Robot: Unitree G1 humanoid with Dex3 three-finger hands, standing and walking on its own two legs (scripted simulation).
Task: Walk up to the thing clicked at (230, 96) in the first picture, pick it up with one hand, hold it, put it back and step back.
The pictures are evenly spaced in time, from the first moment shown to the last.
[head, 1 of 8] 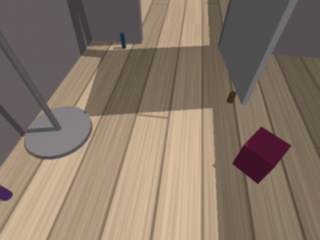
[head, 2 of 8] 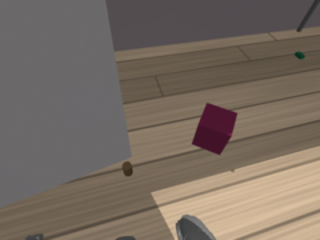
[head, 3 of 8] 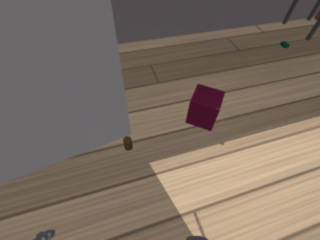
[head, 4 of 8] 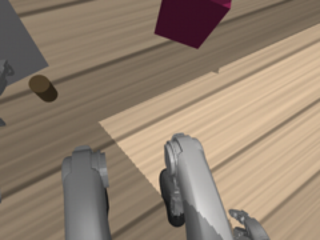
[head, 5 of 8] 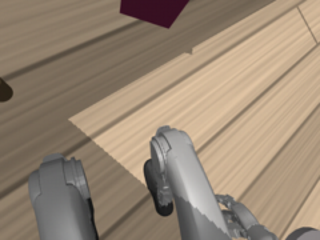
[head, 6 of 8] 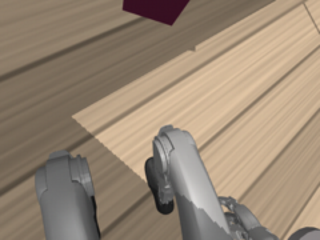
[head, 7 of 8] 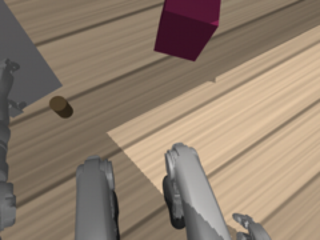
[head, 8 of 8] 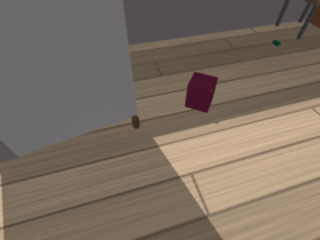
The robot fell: no
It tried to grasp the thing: yes
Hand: left
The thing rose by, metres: 0.65
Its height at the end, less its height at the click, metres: +0.00
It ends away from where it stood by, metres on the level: 0.01
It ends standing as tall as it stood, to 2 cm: yes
